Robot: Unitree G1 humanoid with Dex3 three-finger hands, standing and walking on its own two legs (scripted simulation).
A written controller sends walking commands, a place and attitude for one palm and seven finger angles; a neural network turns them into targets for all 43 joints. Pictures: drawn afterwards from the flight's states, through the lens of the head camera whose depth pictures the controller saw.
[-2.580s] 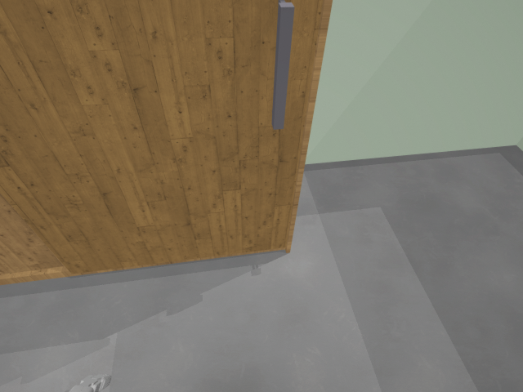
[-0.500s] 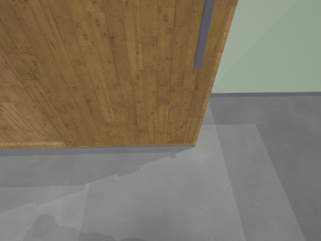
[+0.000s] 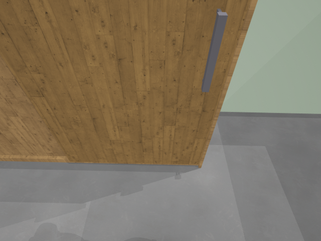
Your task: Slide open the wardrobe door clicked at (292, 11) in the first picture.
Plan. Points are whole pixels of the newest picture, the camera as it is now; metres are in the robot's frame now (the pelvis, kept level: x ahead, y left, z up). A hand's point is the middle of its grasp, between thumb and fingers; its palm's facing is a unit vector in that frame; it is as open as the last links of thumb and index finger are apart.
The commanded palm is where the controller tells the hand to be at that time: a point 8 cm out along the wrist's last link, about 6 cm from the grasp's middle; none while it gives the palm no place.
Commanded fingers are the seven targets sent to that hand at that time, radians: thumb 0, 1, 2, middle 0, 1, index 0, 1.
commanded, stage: take the last steps up to it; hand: right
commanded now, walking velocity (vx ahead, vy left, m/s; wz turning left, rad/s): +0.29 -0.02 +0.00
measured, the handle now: (211, 54) +0.70 -0.14 +0.12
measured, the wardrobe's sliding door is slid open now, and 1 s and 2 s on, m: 0.00 0.00 0.00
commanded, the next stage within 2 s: come to a stop and stand still in 0.38 s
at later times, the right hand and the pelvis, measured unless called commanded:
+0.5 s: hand (243, 224) +0.22 -0.24 -0.17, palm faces +0.00 +0.99 -0.16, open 7.4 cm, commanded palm none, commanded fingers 0.00 -0.90 -0.90 0.20 0.30 0.20 0.30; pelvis +0.15 -0.06 +0.01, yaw +2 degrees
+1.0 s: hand (250, 222) +0.24 -0.27 -0.20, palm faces +0.07 +0.98 -0.19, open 7.3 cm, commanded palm none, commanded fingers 0.00 -0.90 -0.90 0.20 0.30 0.20 0.30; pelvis +0.16 -0.08 -0.02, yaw -1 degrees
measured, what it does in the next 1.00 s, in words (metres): walks ahead: right foot, then left foot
